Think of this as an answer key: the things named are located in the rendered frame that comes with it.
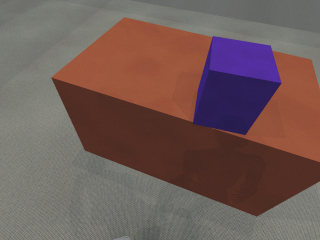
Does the pedestal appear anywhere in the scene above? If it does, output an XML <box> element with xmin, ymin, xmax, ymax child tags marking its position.
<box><xmin>51</xmin><ymin>17</ymin><xmax>320</xmax><ymax>217</ymax></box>

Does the carton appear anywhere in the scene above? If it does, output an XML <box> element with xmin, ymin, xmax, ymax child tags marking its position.
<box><xmin>193</xmin><ymin>36</ymin><xmax>282</xmax><ymax>135</ymax></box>

